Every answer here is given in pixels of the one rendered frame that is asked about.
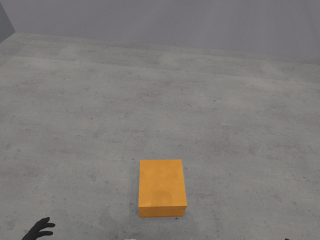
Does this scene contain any carton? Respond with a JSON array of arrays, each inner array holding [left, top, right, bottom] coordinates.
[[138, 159, 187, 218]]

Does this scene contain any left robot hand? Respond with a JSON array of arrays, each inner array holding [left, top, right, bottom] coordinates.
[[22, 217, 55, 240]]

